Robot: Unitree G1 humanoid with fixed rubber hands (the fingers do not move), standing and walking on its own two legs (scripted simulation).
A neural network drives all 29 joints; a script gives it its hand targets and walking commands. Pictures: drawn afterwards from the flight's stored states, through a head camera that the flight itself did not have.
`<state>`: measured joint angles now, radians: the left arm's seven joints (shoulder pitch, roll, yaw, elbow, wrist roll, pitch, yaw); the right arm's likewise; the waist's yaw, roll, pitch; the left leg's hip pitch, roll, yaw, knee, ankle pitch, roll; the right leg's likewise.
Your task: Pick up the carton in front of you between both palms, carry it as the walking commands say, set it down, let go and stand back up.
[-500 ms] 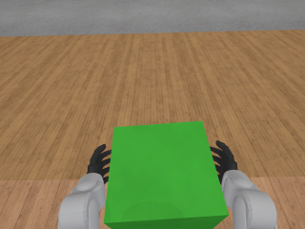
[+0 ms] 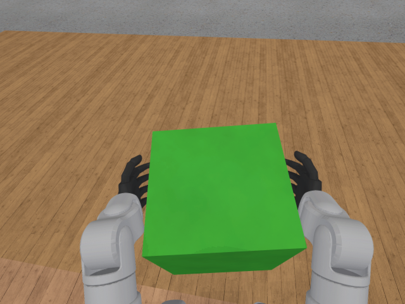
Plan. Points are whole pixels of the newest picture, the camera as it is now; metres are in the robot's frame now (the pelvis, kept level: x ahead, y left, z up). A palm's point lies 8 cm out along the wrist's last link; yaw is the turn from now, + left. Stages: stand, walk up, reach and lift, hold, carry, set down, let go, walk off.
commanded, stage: carry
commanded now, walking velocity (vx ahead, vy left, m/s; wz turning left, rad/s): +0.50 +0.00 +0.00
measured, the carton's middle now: (218, 208) +0.29 +0.00 +0.04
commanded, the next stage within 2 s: none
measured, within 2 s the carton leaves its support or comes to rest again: neither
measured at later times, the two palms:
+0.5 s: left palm (165, 76) +0.68 +0.16 +0.06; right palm (272, 76) +0.65 -0.14 +0.07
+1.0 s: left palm (178, 36) +0.99 +0.15 +0.02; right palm (258, 30) +1.01 -0.15 +0.02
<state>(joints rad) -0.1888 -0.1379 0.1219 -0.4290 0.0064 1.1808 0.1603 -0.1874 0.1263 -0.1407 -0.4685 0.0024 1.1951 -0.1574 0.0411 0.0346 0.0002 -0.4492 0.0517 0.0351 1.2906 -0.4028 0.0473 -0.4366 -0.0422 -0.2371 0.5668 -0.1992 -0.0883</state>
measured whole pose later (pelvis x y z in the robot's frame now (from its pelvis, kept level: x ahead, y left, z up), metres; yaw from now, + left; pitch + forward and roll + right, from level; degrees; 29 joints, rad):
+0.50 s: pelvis +0.33 +0.03 -0.01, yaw -3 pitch +7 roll -2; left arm -0.47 -0.13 0.28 -0.07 0.04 1.05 0.15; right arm -0.45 0.14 -0.26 -0.07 -0.03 1.02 -0.16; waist -0.05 -0.01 0.02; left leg -0.41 0.01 0.15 0.59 -0.18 0.12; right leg -0.53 -0.02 -0.04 1.18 -0.43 -0.05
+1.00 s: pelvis +0.67 -0.02 -0.05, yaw +0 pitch +6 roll +3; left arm -0.40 -0.12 0.25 -0.08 0.01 1.01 0.15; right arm -0.41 0.17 -0.26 -0.10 -0.05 1.01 -0.15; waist 0.06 -0.04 0.02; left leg -0.64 0.03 0.02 1.08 -0.36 0.05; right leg -0.34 0.05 -0.15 0.53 -0.18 -0.15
